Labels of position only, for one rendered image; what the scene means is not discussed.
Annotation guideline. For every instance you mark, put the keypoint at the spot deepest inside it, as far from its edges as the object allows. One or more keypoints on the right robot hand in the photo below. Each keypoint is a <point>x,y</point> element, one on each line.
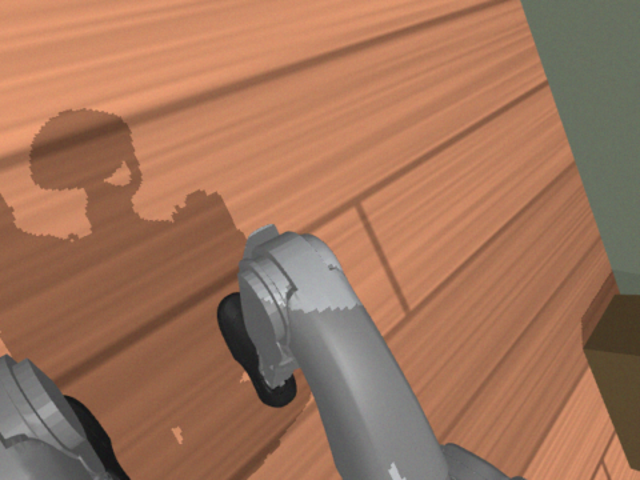
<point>465,465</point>

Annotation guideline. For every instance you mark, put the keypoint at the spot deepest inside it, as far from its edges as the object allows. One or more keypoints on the right robot foot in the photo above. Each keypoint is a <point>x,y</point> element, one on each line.
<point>231,324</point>

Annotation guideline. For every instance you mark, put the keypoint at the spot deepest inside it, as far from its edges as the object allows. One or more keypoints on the left robot foot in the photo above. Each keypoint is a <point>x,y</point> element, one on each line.
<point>98,439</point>

